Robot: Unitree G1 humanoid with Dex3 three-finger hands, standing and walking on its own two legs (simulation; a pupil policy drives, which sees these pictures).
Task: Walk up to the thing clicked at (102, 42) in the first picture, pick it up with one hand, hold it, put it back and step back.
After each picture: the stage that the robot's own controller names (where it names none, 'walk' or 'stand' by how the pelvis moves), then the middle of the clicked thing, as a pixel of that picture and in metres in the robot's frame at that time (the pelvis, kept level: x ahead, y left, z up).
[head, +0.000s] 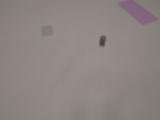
stand; (102, 41) +1.36 -0.22 -0.72
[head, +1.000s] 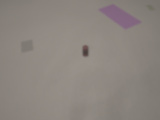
walk; (85, 51) +1.24 +0.08 -0.69
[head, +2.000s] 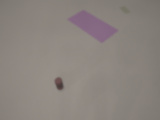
walk; (59, 83) +0.74 +0.27 -0.72
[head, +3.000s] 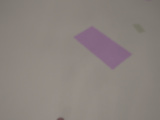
walk; out of the picture +0.39 +0.21 -0.71
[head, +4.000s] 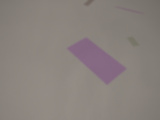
stand; out of the picture +0.27 +0.19 -0.72
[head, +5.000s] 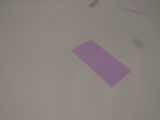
stand; out of the picture +0.26 +0.18 -0.72
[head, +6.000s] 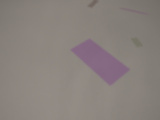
stand; out of the picture +0.28 +0.20 -0.72
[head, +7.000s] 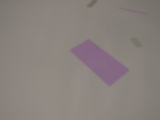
stand; out of the picture +0.26 +0.20 -0.73
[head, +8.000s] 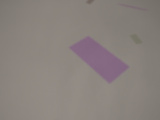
go down; out of the picture +0.27 +0.20 -0.72
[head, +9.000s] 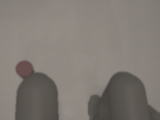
go down; (25, 70) +0.36 +0.20 -0.31
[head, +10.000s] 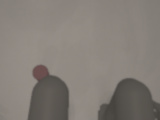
approach; (41, 74) +0.36 +0.18 -0.31
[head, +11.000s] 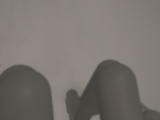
close in; out of the picture +0.36 +0.21 -0.22
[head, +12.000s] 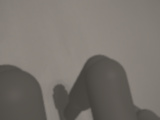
close; out of the picture +0.37 +0.24 -0.22
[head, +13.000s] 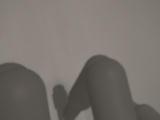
lift; out of the picture +0.36 +0.23 -0.22
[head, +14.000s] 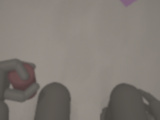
lift; (24, 82) +0.30 +0.20 -0.05
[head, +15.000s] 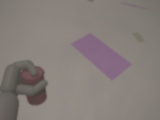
hold; (34, 86) +0.32 +0.17 +0.04
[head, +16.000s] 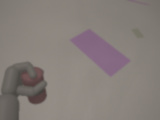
hold; (35, 86) +0.33 +0.17 +0.01
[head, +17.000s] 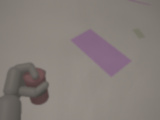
hold; (37, 86) +0.32 +0.17 +0.01
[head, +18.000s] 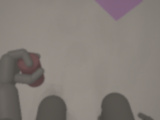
crouch; (32, 71) +0.37 +0.17 -0.08
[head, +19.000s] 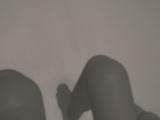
lower; out of the picture +0.40 +0.25 -0.22
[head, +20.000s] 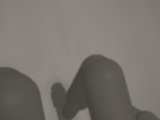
lower; out of the picture +0.40 +0.25 -0.22
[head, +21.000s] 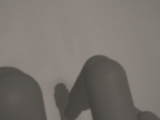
lower; out of the picture +0.39 +0.24 -0.22
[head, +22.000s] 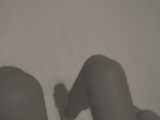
lower; out of the picture +0.38 +0.24 -0.22
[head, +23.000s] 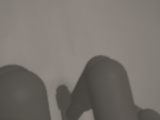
loosen; out of the picture +0.37 +0.23 -0.22
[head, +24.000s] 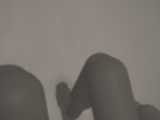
withdraw; out of the picture +0.35 +0.22 -0.22
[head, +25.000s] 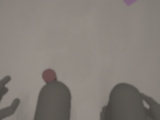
walk; (50, 77) +0.37 +0.17 -0.37
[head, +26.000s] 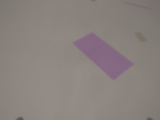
stand; out of the picture +0.29 +0.16 -0.66
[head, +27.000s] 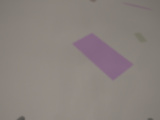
stand; out of the picture +0.30 +0.17 -0.67
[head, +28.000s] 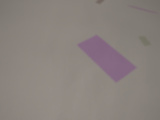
stand; out of the picture +0.30 +0.16 -0.70
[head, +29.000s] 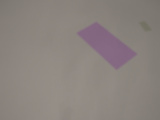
walk; out of the picture +0.33 +0.16 -0.71
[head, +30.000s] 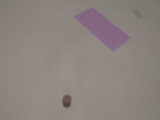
walk; (66, 101) +0.47 +0.06 -0.71
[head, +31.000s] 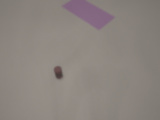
walk; (58, 72) +0.75 +0.23 -0.68
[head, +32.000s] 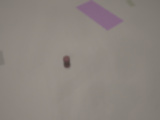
stand; (66, 61) +0.95 +0.18 -0.71
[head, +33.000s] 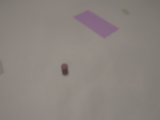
stand; (64, 69) +0.96 +0.20 -0.72
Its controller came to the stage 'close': yes
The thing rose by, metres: 0.72
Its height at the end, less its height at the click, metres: +0.00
